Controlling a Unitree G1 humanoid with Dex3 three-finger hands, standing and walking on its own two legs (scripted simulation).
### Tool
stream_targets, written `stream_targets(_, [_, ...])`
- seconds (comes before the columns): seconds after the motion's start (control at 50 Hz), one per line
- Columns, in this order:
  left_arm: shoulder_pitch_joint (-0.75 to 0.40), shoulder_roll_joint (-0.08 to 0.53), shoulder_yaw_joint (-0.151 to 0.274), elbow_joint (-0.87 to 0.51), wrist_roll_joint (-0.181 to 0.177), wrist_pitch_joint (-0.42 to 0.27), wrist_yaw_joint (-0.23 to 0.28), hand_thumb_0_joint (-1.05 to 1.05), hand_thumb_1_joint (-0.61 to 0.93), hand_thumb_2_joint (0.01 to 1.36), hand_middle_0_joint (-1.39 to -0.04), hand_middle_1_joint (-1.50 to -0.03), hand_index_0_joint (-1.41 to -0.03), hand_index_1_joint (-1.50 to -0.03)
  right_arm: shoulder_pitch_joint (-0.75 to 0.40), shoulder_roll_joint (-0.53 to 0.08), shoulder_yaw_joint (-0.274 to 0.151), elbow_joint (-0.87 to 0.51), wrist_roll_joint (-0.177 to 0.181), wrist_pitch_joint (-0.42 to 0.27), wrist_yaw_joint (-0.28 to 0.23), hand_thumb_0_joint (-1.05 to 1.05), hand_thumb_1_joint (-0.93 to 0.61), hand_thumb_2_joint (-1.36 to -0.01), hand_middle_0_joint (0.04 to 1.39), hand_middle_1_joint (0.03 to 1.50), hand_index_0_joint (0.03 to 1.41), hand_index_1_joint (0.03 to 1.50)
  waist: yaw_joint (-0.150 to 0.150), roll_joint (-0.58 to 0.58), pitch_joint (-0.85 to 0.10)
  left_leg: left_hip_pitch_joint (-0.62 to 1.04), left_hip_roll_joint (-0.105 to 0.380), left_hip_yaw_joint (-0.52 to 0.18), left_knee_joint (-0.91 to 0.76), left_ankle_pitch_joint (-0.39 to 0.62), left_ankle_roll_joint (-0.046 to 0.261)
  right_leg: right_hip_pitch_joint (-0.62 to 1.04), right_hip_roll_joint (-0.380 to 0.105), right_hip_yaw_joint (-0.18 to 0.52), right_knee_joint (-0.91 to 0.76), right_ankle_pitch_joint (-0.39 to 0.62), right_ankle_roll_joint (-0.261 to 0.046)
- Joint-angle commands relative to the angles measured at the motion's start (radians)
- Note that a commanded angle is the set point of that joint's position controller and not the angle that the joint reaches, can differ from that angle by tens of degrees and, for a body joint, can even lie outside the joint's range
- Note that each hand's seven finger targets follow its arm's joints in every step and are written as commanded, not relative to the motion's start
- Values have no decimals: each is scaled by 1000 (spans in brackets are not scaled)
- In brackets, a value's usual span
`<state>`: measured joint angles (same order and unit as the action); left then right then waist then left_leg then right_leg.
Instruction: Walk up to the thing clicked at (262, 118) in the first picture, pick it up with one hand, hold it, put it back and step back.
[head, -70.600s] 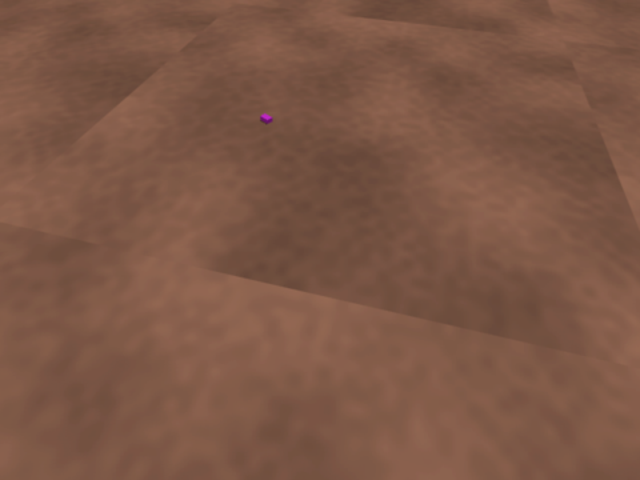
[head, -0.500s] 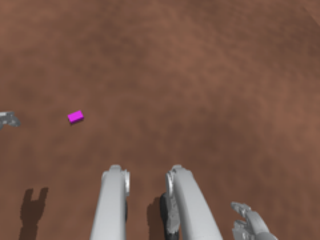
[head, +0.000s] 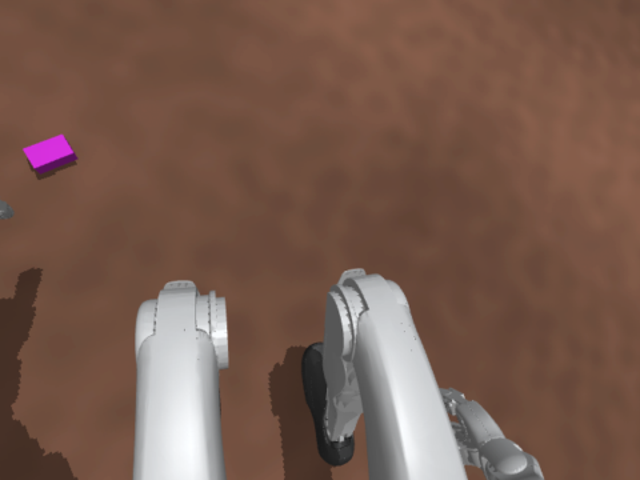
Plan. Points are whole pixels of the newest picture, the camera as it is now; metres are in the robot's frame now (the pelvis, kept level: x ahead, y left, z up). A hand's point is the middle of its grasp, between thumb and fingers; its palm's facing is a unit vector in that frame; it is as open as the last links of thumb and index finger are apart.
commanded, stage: approach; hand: left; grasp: from above
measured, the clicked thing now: (51, 154) +0.56 +0.38 -0.33
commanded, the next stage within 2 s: rest palm in 0.16 s
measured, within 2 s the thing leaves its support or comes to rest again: neither
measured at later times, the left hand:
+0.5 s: hand out of the picture +0.35 +0.41 -0.23, palm faces -0.49 -0.14 -0.86, open 8.6 cm
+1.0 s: hand (11, 261) +0.36 +0.38 -0.27, palm faces -0.42 -0.10 -0.90, open 8.5 cm
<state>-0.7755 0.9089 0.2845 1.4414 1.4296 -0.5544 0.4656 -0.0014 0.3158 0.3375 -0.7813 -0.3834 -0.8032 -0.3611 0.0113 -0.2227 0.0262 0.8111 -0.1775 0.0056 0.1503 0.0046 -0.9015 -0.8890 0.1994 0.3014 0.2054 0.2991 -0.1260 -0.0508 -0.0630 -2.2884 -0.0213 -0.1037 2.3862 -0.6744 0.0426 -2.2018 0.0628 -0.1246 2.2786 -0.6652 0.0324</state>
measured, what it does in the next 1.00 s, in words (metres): lowers itself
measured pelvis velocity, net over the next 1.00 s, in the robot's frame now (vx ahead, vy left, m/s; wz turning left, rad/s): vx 0.01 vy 0.00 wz -0.07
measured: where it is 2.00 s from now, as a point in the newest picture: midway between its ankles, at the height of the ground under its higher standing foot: (267, 436)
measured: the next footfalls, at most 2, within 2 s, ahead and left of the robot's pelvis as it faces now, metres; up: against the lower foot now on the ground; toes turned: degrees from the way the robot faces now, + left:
none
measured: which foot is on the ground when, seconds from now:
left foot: down 0.00-1.00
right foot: down 0.00-1.00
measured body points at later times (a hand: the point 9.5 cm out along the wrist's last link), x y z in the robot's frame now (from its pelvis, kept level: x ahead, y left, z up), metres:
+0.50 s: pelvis +0.01 +0.00 -0.04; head +0.23 +0.13 +0.33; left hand +0.37 +0.41 -0.18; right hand +0.13 -0.28 -0.13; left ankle +0.08 +0.11 -0.31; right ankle +0.11 -0.12 -0.31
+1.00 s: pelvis +0.01 +0.00 -0.06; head +0.23 +0.14 +0.31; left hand +0.38 +0.38 -0.22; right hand +0.15 -0.27 -0.13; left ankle +0.08 +0.11 -0.31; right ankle +0.11 -0.12 -0.31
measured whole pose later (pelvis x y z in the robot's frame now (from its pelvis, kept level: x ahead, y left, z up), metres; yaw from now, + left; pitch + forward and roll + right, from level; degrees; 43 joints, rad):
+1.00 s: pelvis +0.01 +0.00 -0.06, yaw -4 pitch +26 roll -12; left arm -0.71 0.98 0.26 1.57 1.45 -0.42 0.68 0.00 0.28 0.34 -0.74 -0.40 -0.77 -0.37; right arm -0.03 -0.27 0.14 0.79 -0.26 -0.10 0.18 0.00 -0.91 -0.90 0.20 0.30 0.21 0.30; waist -0.20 -0.16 0.02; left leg -2.35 0.00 -0.17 2.63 -0.75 0.04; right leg -2.27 0.09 -0.19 2.47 -0.69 0.04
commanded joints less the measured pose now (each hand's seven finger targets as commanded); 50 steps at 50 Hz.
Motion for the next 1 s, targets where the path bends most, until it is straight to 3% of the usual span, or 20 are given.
stream_targets(0.0, [-253, 390, 62, -6, -10, -2, 63, 0, 407, 324, -860, -329, -877, -313, 178, -289, -49, -28, -15, -7, -12, 0, -896, -891, 199, 299, 199, 299, -10, 279, -616, 540, 0, 5, -235, 147, -5, 187, 29, -51, -162, 107, -61])
stream_targets(0.08, [-231, 442, 69, 50, 11, -6, 91, 0, 436, 217, -831, -321, -881, -271, 151, -286, -14, -40, -31, -13, -13, 0, -895, -889, 200, 299, 200, 299, -10, 283, -599, 498, 3, 20, -175, 145, -3, 217, 40, -43, -134, 112, -61])
stream_targets(0.1, [-227, 439, 65, 45, 12, -8, 98, 0, 432, 214, -838, -300, -882, -255, 149, -309, -26, -35, -38, -14, -16, 0, -894, -889, 199, 299, 199, 299, -8, 299, -614, 515, 4, 22, -163, 158, -4, 216, 41, -50, -121, 121, -57])
stream_targets(0.14, [-193, 489, 99, 42, 20, -7, 115, 0, 454, 206, -843, -301, -892, -251, 148, -296, -3, -48, -43, -19, -12, 0, -892, -888, 200, 299, 199, 299, 4, 342, -610, 539, 11, 19, -158, 171, -12, 217, 46, -57, -93, 126, -60])
stream_targets(0.2, [-150, 512, 124, 2, 6, 3, 136, 0, 472, 256, -878, -297, -913, -262, 129, -314, -10, -59, -52, -27, -9, 0, -893, -889, 199, 299, 199, 299, 15, 388, -613, 542, 18, 13, -149, 179, -20, 204, 50, -74, -62, 135, -61])
stream_targets(0.22, [-127, 515, 130, -18, 2, 12, 140, 0, 392, 329, -814, -291, -833, -282, 128, -318, -17, -67, -48, -31, -9, 0, -897, -890, 200, 300, 200, 300, 22, 401, -612, 564, 21, 12, -152, 195, -23, 193, 49, -75, -50, 145, -63])
stream_targets(0.24, [-123, 528, 141, -50, -9, 17, 141, 0, 382, 249, -770, -312, -821, -260, 120, -311, -14, -67, -44, -34, -8, 0, -891, -890, 199, 299, 199, 299, 29, 425, -611, 553, 24, 9, -155, 196, -27, 185, 51, -78, -42, 148, -66])
stream_targets(0.26, [-111, 528, 143, -85, -20, 29, 137, 0, 302, 323, -774, -303, -786, -292, 123, -326, -28, -68, -44, -37, -8, 0, -899, -892, 200, 300, 200, 300, 34, 444, -626, 569, 23, 14, -151, 212, -27, 193, 51, -73, -45, 165, -66])
stream_targets(0.28, [-91, 521, 145, -111, -35, 41, 128, 0, 294, 266, -719, -346, -753, -311, 119, -330, -41, -78, -37, -41, -9, 0, -896, -897, 199, 299, 199, 299, 40, 453, -632, 580, 25, 11, -162, 212, -31, 193, 51, -72, -45, 161, -71])
stream_targets(0.34, [-88, 463, 100, -114, -69, 58, 82, 0, 246, 312, -722, -354, -741, -334, 126, -330, -48, -69, -21, -46, -8, 0, -902, -898, 199, 299, 199, 299, 26, 440, -575, 519, 27, 1, -163, 182, -28, 167, 48, -78, -50, 152, -74])
stream_targets(0.38, [-109, 403, 43, -59, -66, 53, 41, 0, 200, 351, -693, -381, -708, -366, 142, -336, -43, -56, -19, -44, -5, 0, -905, -900, 199, 299, 199, 299, -15, 400, -510, 504, 26, -24, -155, 187, -26, 136, 42, -91, -37, 157, -67])
stream_targets(0.48, [-135, 392, 16, -34, -70, -22, -1, 0, 239, 363, -702, -409, -728, -382, 128, -325, -1, -46, -27, -29, 5, 0, -899, -897, 200, 299, 199, 299, -47, 320, -462, 474, 27, -43, -122, 160, -17, 161, 44, -102, -43, 147, -58])
stream_targets(0.56, [-139, 402, 10, 6, -43, -89, 30, 0, 357, 336, -759, -414, -800, -372, 92, -326, 29, -60, -35, -25, 14, 0, -895, -895, 200, 299, 199, 299, -56, 322, -454, 494, 34, -57, -108, 160, -15, 158, 51, -102, -33, 143, -59])
stream_targets(0.64, [-153, 407, 1, 14, -1, -98, 132, 0, 365, 304, -754, -405, -800, -358, 57, -348, 30, -63, -53, -27, 14, 0, -895, -896, 200, 299, 199, 299, -51, 340, -470, 498, 37, -43, -110, 138, -23, 153, 64, -106, -27, 116, -69])
stream_targets(0.74, [-123, 402, -9, 48, 47, -17, 256, 0, 351, 309, -761, -396, -799, -357, 37, -346, 31, -44, -80, -59, 15, 0, -898, -898, 200, 299, 199, 299, -30, 381, -462, 505, 43, -34, -121, 110, -42, 96, 74, -114, -1, 80, -75])
stream_targets(0.82, [-125, 428, 6, 1, 36, 77, 302, 0, 301, 337, -761, -385, -785, -362, 28, -351, 26, -51, -81, -84, 12, 0, -904, -900, 200, 299, 199, 299, -13, 425, -493, 499, 38, -18, -114, 129, -43, 106, 73, -102, 9, 104, -75])
stream_targets(0.9, [-142, 380, -21, 6, -14, 145, 268, 0, 206, 346, -691, -414, -715, -391, 60, -352, 24, -41, -73, -112, 17, 0, -908, -902, 199, 299, 199, 299, -30, 431, -497, 483, 37, -28, -103, 176, -37, 115, 63, -105, 21, 167, -67])
stream_targets(0.94, [-136, 459, 37, 14, -23, 160, 239, 0, 188, 364, -675, -426, -699, -402, 72, -357, 29, -62, -67, -123, 20, 0, -907, -901, 200, 299, 199, 299, -27, 416, -513, 477, 36, -35, -94, 211, -34, 139, 52, -106, 38, 205, -64])
stream_targets(0.96, [-129, 435, 24, 35, -36, 163, 214, 0, 170, 384, -676, -426, -692, -411, 87, -361, 25, -65, -69, -126, 24, 0, -909, -903, 200, 299, 199, 299, -40, 416, -498, 475, 35, -39, -92, 218, -33, 145, 46, -108, 42, 216, -57])
stream_targets(0.98, [-105, 434, 42, 53, -51, 163, 191, 0, 176, 376, -669, -431, -690, -410, 100, -359, 26, -64, -68, -126, 25, 0, -907, -902, 200, 299, 199, 299, -31, 413, -483, 463, 33, -42, -100, 208, -32, 153, 45, -111, 37, 207, -54])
